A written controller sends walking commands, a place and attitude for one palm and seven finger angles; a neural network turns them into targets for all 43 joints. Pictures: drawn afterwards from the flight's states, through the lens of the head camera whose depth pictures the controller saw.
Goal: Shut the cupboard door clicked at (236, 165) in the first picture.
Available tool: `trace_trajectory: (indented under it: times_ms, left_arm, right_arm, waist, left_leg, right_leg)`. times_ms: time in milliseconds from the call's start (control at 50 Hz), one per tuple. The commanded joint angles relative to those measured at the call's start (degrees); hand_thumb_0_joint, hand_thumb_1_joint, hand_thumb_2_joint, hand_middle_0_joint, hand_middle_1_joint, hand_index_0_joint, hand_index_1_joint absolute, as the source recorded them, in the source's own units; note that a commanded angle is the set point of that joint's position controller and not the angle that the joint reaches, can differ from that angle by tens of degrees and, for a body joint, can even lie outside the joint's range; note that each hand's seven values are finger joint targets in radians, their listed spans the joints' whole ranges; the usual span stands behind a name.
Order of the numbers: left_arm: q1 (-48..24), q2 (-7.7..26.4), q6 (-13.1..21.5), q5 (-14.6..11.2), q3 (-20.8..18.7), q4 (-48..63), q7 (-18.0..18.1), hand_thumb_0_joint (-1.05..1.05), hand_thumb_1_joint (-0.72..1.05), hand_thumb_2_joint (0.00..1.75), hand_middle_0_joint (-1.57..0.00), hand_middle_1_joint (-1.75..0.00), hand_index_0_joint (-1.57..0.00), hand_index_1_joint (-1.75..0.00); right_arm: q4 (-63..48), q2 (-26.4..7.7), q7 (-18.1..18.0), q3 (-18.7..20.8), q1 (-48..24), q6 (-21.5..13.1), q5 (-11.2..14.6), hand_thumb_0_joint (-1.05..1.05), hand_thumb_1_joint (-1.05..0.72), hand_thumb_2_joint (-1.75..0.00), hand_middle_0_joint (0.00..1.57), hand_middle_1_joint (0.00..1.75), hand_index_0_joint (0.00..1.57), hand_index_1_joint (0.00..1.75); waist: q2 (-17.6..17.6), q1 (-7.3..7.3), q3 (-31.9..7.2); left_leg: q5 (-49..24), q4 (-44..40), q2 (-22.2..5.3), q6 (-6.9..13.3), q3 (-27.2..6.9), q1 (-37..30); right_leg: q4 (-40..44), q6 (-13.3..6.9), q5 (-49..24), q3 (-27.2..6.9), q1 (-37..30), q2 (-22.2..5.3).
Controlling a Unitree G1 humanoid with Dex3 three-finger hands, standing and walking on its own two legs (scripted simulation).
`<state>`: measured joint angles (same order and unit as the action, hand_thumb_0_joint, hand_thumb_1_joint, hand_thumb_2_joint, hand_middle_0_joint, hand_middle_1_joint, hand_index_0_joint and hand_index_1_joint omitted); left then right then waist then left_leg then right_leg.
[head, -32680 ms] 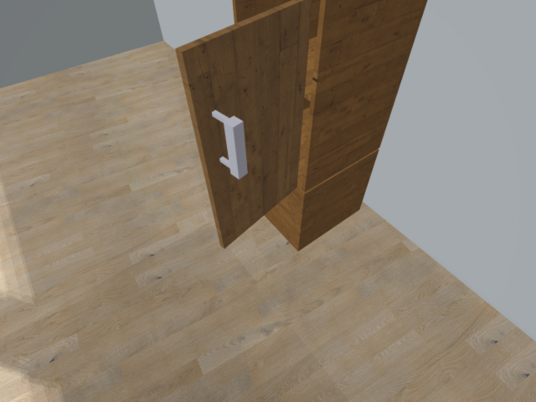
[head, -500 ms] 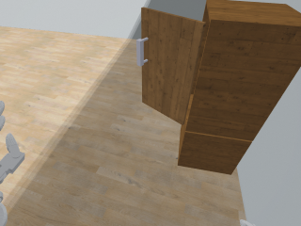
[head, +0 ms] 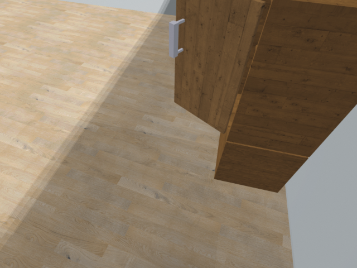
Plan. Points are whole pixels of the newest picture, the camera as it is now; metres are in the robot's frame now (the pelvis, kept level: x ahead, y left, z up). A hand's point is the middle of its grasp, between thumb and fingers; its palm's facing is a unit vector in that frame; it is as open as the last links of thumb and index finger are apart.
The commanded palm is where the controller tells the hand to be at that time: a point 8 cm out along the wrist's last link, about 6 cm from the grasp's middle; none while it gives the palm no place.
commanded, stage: let the arm hang, fingers relaxed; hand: left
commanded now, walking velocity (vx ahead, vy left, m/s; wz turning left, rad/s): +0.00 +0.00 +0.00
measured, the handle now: (177, 38) +0.93 +0.06 +0.05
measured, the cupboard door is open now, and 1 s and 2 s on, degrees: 60 60 60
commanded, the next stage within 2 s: look to check the result in 0.58 s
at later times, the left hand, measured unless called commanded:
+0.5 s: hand out of the picture -0.03 +0.16 -0.17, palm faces +0.00 -0.99 -0.13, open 7.3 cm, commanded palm none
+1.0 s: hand out of the picture -0.04 +0.18 -0.17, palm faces -0.03 -0.99 -0.16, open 7.3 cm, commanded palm none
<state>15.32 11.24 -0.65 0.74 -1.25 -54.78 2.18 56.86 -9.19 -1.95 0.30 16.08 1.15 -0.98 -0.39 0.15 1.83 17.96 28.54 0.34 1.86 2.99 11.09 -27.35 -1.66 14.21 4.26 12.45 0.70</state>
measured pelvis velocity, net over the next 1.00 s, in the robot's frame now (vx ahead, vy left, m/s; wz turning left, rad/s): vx -0.02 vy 0.03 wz -0.05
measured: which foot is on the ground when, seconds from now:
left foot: down 0.00-1.00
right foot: down 0.00-1.00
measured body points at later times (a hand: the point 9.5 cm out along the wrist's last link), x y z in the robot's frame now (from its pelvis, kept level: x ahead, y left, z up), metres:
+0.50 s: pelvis -0.01 +0.02 +0.01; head -0.02 +0.02 +0.46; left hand -0.03 +0.22 -0.16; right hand -0.05 -0.19 -0.15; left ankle -0.03 +0.09 -0.74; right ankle -0.01 -0.10 -0.74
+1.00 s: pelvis -0.02 +0.03 +0.01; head -0.02 +0.03 +0.46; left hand -0.04 +0.24 -0.16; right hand -0.07 -0.17 -0.16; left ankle -0.03 +0.09 -0.74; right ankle -0.01 -0.10 -0.74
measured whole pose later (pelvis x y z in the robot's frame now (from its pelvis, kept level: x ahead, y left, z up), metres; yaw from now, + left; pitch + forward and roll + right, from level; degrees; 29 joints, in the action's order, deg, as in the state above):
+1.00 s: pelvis -0.02 +0.03 +0.01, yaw -3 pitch -2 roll +0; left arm 18.6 6.9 0.1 0.9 0.4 -66.6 2.3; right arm 65.8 -6.3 -2.4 -0.5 20.4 -0.2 -0.4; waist -0.1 0.5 1.5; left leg 13.6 21.3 2.1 4.1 6.6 6.0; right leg -22.3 0.5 10.9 0.5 9.2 -0.6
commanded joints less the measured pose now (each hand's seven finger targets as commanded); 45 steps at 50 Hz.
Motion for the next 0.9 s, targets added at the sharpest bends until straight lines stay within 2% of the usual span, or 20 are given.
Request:
trace_trajectory:
  times_ms: [0,80,100,160,200,320,420,500,660,880]
  left_arm:
    - [1.6,4.1,1.0,-0.3,-0.5,-0.9,-0.1,0.0,0.9,0.9,-0.2,-0.3,-0.2,-0.3]
    - [2.6,3.8,0.8,-0.3,0.0,-4.3,-0.2,0.0,0.9,0.9,-0.2,-0.3,-0.2,-0.3]
    - [2.9,3.8,0.9,-0.2,0.1,-5.0,-0.2,0.0,0.9,0.9,-0.2,-0.3,-0.2,-0.3]
    - [2.9,3.2,0.8,-0.3,0.5,-6.6,-0.4,0.0,0.9,0.9,-0.2,-0.3,-0.2,-0.3]
    - [3.6,3.4,0.8,-0.2,0.5,-7.5,-0.3,0.0,0.9,0.9,-0.2,-0.3,-0.2,-0.3]
    - [5.2,2.3,1.2,-0.3,0.6,-9.4,-0.2,0.0,0.9,0.9,-0.2,-0.3,-0.2,-0.3]
    - [6.2,1.2,1.2,-0.2,0.7,-10.4,0.0,0.0,0.9,0.9,-0.2,-0.3,-0.2,-0.3]
    - [7.3,0.6,1.3,-0.2,0.7,-11.0,0.1,0.0,0.9,0.9,-0.2,-0.3,-0.2,-0.3]
    - [8.1,-0.4,1.1,-0.2,0.9,-11.6,0.3,0.0,0.9,0.9,-0.2,-0.3,-0.2,-0.3]
    - [7.7,0.0,1.1,0.0,0.7,-11.4,0.3,0.0,0.9,0.9,-0.2,-0.3,-0.2,-0.3]
  right_arm:
    - [-0.4,-6.0,-0.9,0.8,2.8,-1.6,0.4,0.0,-0.9,-0.9,0.2,0.3,0.2,0.3]
    - [1.9,-5.8,-0.8,0.4,3.1,-1.5,0.4,0.0,-0.9,-0.9,0.2,0.3,0.2,0.3]
    - [2.4,-5.7,-0.7,0.4,3.1,-1.5,0.4,0.0,-0.9,-0.9,0.2,0.3,0.2,0.3]
    - [4.0,-5.4,-0.6,0.0,3.2,-1.4,0.3,0.0,-0.9,-0.9,0.2,0.3,0.2,0.3]
    - [4.9,-5.2,-0.5,-0.2,3.8,-1.5,0.4,0.0,-0.9,-0.9,0.2,0.3,0.2,0.3]
    - [6.7,-4.0,-0.6,-0.4,4.9,-1.8,0.4,0.0,-0.9,-0.9,0.2,0.3,0.2,0.3]
    - [7.8,-3.1,-0.8,-0.5,6.3,-1.9,0.5,0.0,-0.9,-0.9,0.2,0.3,0.2,0.3]
    - [8.0,-2.6,-0.9,-0.5,7.5,-2.0,0.6,0.0,-0.9,-0.9,0.2,0.3,0.2,0.3]
    - [8.6,-2.0,-1.1,-0.4,9.0,-2.0,0.5,0.0,-0.9,-0.9,0.2,0.3,0.2,0.3]
    - [8.3,-2.3,-0.9,-0.1,9.4,-2.1,0.5,0.0,-0.9,-0.9,0.2,0.3,0.2,0.3]
  waist:
    - [3.4,0.01,-3.8]
    - [-0.3,0.11,-0.8]
    - [-0.2,0.01,-0.6]
    - [-1.0,0.12,3.5]
    - [0.5,-0.02,3.8]
    - [-0.1,0.05,3.0]
    - [1.5,0.18,4.0]
    - [0.4,0.15,4.2]
    - [1.0,0.29,5.1]
    - [0.3,0.44,5.8]
  left_leg:
    - [-32.4,-6.9,-8.1,-0.1,-5.2,-4.2]
    - [-20.7,-9.5,-7.3,0.1,-4.9,-3.5]
    - [-19.0,-10.1,-7.2,0.2,-4.9,-3.4]
    - [-11.5,-12.3,-6.9,0.3,-5.0,-1.5]
    - [-11.3,-12.6,-6.8,0.4,-4.9,-1.4]
    - [-11.2,-12.7,-6.5,0.4,-4.5,-2.2]
    - [-10.2,-13.1,-6.4,0.4,-4.3,-1.8]
    - [-10.0,-12.9,-6.4,0.5,-4.4,-1.6]
    - [-7.7,-13.6,-6.6,0.6,-4.4,-0.9]
    - [-5.4,-14.5,-7.1,0.8,-5.2,-0.1]
  right_leg:
    - [3.6,-0.2,-18.6,-5.1,-6.0,-5.4]
    - [6.9,-0.2,-14.0,-6.4,-5.5,-5.8]
    - [7.4,-0.3,-13.3,-6.7,-5.5,-5.8]
    - [9.3,-0.1,-8.1,-7.6,-3.7,-5.8]
    - [9.5,-0.2,-8.0,-7.6,-3.8,-5.8]
    - [9.8,-0.1,-8.8,-7.9,-4.1,-6.1]
    - [9.7,-0.2,-8.0,-8.1,-3.4,-5.9]
    - [9.6,-0.2,-7.9,-8.0,-3.2,-5.7]
    - [9.0,0.0,-6.7,-8.0,-2.0,-5.6]
    - [8.2,0.2,-6.0,-8.1,-1.0,-5.4]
